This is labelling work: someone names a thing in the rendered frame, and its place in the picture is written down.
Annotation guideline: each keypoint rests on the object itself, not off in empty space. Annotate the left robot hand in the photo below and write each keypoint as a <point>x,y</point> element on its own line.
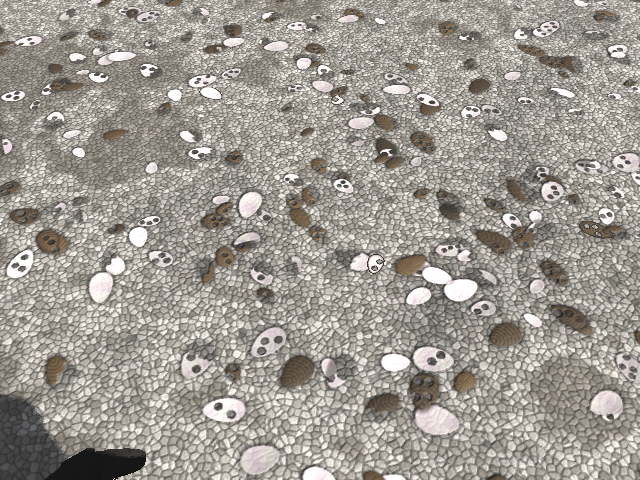
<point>100,465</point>

